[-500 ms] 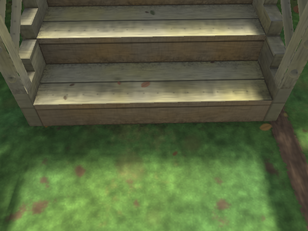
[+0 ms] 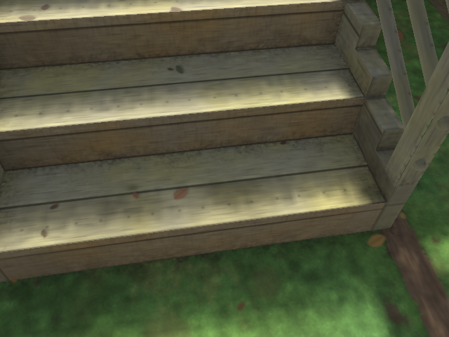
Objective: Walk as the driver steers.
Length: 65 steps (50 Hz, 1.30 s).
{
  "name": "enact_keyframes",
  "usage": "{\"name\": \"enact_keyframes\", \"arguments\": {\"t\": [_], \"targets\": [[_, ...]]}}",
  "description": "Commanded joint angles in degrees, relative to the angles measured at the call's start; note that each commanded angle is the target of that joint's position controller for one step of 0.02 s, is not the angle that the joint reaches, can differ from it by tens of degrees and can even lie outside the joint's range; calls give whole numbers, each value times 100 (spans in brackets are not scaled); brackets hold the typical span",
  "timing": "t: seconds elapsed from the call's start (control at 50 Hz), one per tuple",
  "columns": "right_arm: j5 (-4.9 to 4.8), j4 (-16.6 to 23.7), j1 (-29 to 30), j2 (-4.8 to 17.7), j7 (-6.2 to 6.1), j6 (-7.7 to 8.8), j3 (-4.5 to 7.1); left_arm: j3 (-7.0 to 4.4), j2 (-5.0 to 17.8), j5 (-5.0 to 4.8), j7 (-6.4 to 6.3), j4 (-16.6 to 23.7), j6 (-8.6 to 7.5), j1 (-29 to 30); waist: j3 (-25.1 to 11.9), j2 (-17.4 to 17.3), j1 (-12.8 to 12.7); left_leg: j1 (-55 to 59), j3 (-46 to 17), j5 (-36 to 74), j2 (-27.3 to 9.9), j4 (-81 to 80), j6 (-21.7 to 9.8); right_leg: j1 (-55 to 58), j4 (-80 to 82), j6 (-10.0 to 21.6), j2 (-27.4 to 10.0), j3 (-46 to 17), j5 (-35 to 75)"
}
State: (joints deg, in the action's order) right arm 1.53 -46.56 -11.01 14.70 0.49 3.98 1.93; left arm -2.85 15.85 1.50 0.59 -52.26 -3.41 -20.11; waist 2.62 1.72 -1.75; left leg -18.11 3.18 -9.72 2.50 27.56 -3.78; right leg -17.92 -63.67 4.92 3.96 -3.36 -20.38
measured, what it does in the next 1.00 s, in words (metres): walks ahead, turning left: right foot, then left foot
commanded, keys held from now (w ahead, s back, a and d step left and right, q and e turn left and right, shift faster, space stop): w+q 0.64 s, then w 0.18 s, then w+e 0.18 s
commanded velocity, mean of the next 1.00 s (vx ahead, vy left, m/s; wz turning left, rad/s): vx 0.50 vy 0.00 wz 0.30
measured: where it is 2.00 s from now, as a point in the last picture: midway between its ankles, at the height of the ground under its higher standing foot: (206, 123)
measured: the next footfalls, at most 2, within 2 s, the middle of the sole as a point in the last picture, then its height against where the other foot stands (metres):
right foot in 0.38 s outside the picture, level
left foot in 0.86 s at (171, 330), level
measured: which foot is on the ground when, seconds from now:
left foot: down 0.00-0.38, up 0.40-0.84, down 0.86-1.00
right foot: up 0.00-0.36, down 0.38-0.86, up 0.88-1.00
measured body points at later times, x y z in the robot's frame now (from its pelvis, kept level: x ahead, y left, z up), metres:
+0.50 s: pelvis +0.26 -0.03 +0.00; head +0.29 -0.04 +0.45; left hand +0.36 +0.25 -0.10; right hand +0.33 -0.29 -0.14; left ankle +0.14 +0.08 -0.66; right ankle +0.32 -0.11 -0.73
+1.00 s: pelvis +0.46 +0.08 +0.01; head +0.47 +0.11 +0.46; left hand +0.40 +0.32 -0.15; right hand +0.66 -0.11 -0.11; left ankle +0.46 +0.16 -0.73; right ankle +0.43 -0.08 -0.63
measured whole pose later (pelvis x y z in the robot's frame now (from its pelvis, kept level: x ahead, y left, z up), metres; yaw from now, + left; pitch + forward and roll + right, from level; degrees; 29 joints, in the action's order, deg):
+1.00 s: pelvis +0.46 +0.08 +0.01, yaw +21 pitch +2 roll +0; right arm 2.4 -51.2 -9.5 11.9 0.0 4.0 1.8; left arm -1.9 13.2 1.6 0.9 -55.2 -4.0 -16.8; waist 0.5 2.2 -1.4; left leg -15.8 5.7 -9.8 1.6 23.5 -4.3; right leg -26.4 -68.5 2.8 -2.8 0.6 -19.7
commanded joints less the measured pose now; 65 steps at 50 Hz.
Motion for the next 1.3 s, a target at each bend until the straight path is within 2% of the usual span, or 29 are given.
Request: {"name": "enact_keyframes", "arguments": {"t": [0.02, 0.08, 0.2, 0.26, 0.3, 0.34, 0.36, 0.38, 0.4, 0.42, 0.44, 0.46, 0.5, 0.56, 0.64, 0.7, 0.76, 0.8, 0.84, 0.86, 0.88, 0.9, 0.94, 0.98, 1.06, 1.1, 1.16, 1.24, 1.3], "targets": [[-85, -55, -533, 458, 12, 110, 100, -44, 368, 139, 100, 353, 19, -55, -147, -681, 60, 957, -1974, 326, -1471, -1733, -810, -1186, 17, -128, -626, -32, 341], [-141, -290, -875, 579, 35, 191, 146, 5, 287, 124, 112, 480, 58, 333, -91, -621, 35, 934, -1697, 900, -1341, -1900, -916, -1443, 514, -338, -781, 227, 644], [-172, -554, -1398, 716, 16, 132, 231, 159, 94, 60, 153, 928, 15, 1776, 152, -653, 403, 949, -1460, 1088, -1027, -1915, -814, -1448, 2500, -691, -701, 449, 1752], [-113, -616, -1615, 774, 8, 106, 274, 173, 165, 1, 118, 1087, -26, 2206, 18, -627, 537, 1198, -1557, 1714, -1075, -1516, -755, -1171, 2954, -689, -566, 453, 1808], [-87, -580, -1505, 889, -12, 107, 338, 141, 286, -2, 80, 1145, -65, 2148, -50, -713, 432, 1250, -1747, 1947, -1141, -1197, -643, -786, 3264, -611, -527, 337, 1629], [-104, -526, -1295, 966, -17, 105, 386, 65, 458, 9, -4, 975, -141, 1495, -287, -658, 121, 1106, -1837, 2361, -1051, -541, -483, 197, 3686, -486, -370, 391, 1362], [-144, -509, -1271, 840, -9, 117, 358, -18, 651, 79, -81, 775, -227, 822, -683, -361, -149, 826, -1635, 2410, -715, 359, -353, 1177, 3939, -333, -520, 248, 1353], [-179, -282, -1103, 566, -10, 153, 294, -131, 1104, 209, -195, 716, -286, -99, -1447, 257, -545, -12, -1331, 1126, -311, 1807, -193, 2462, 4120, -48, -1737, -882, 492], [-317, -145, -1701, 17, -45, 109, 170, -270, 1616, 244, -199, 694, -193, -263, -1908, 1516, -305, -1652, -624, -2091, 428, 3210, -57, 3500, 4664, 559, -3070, -2968, -11], [-111, -317, -1687, 531, -80, -14, 258, -239, 1192, 144, -174, 687, -118, -55, -1513, 890, -159, -2069, -729, -2147, -45, 3898, -124, 2913, 4857, 658, -3017, -3387, -867], [-32, -342, -1368, 611, -18, -59, 297, -115, 672, 83, -144, 786, -132, 337, -850, 337, -66, -2060, -815, -1614, -284, 3928, -135, 2222, 4996, 512, -2672, -2609, -928], [-22, -308, -1147, 497, 50, -76, 285, -56, 442, 54, -124, 786, -160, 602, -483, 250, 37, -1935, -767, -1223, -459, 3767, -69, 1701, 5157, 404, -2390, -1851, -179], [59, -291, -1001, 416, 138, -186, 287, -8, 249, 36, -116, 701, -231, 619, -299, 452, 169, -1668, -660, -895, -615, 3640, 37, 1234, 5318, 256, -2023, -860, 1039], [52, -128, -610, 244, 184, -267, 241, -49, 367, -60, -117, 557, -390, 519, -311, 412, 279, -1798, -520, -353, -673, 3688, 131, 1210, 5407, 323, -1968, -119, 2426], [81, 129, 132, 244, 262, -300, 209, -101, 445, -19, -110, 409, -445, 368, -145, 389, 230, -2033, -361, 318, -778, 2937, 266, 1255, 5540, 328, -1890, 614, 2583], [54, 318, 766, 35, 341, -263, 89, -88, 447, 5, -59, 258, -441, 276, -1, 375, 117, -1182, -108, 719, -589, 1439, 245, 877, 5465, 214, -1670, 1110, 2676], [103, 367, 1025, 82, 329, -235, 37, -125, 658, -14, -63, 120, -358, 55, 25, 511, 36, -927, 85, 277, -469, 835, 28, 1223, 5263, 265, -1916, 1037, 3265], [170, 320, 946, 279, 234, -168, 72, -148, 725, -33, -100, 24, -316, -24, -133, 433, 103, -659, 93, -47, -306, 411, -163, 1638, 4770, 201, -1974, 1045, 4078], [276, -117, -156, 397, 120, -22, 141, -114, 711, -57, -108, -15, -248, -23, -882, 200, 560, 995, 236, 90, 29, -266, -351, 1389, 3155, 113, -1586, 1296, 4599], [375, -367, -1142, 774, 29, 25, 244, -16, 490, -92, -98, 160, -242, 125, -1513, -395, 983, 2456, -697, 283, -901, -336, -528, 322, 1762, -80, -1336, 1370, 3109], [333, -478, -1573, 1489, -41, 7, 407, 177, -203, -252, 1, 282, -228, -460, -2061, -2066, 776, 4055, -3209, 1317, -2722, -710, -1411, -1895, -253, -309, -353, 1318, -1035], [181, -425, -1502, 1366, -91, -55, 431, -2, 451, -74, -53, 23, -162, -101, -1895, -956, 912, 3400, -3022, 1160, -2533, -874, -1388, -2143, -1030, -185, -473, 340, -1071], [105, -362, -600, 617, -78, -28, 232, 18, 242, -87, 8, 39, -201, 287, -892, -571, 538, 2138, -1857, 700, -2025, -1222, -989, -2190, -898, -97, -816, 113, -152], [4, -398, -303, 275, -99, 46, 116, 9, 148, 71, 44, -92, -90, 194, -488, -597, 245, 1329, -1206, 908, -1720, -1638, -656, -1826, -696, -186, -904, 91, 380], [-29, -684, -707, 248, -57, 258, 105, -43, -101, 114, 136, -149, 114, 312, -408, -546, 106, 1081, -551, 1793, -1797, -1601, -762, -2308, -1848, -299, -753, 219, 737], [43, -972, -1349, 176, -121, 289, 117, -42, -353, 156, 49, -77, 237, 567, -340, -834, 263, 1246, -696, 961, -2016, -1603, -979, -3100, -3352, -274, -591, 426, 562], [92, -1227, -1642, 71, -136, 278, 77, -37, -467, 51, -145, 419, 340, 1378, 337, -581, 278, 1404, -833, -1102, -2132, -1893, -851, -4967, -4667, -195, -608, 155, 46], [228, -1542, -2269, 69, -197, 386, -19, 185, -976, 32, -316, 1378, 316, 2791, 595, -609, 507, 2397, -684, -470, -2511, -1886, -646, -7230, -6628, 144, -404, 62, -1090], [193, -1636, -2207, 188, -162, 411, -59, 289, -954, 15, -330, 2039, 262, 3328, 840, -241, 356, 2351, -47, -716, -2377, -2272, -393, -7527, -5828, 256, -516, 90, -1574]]}}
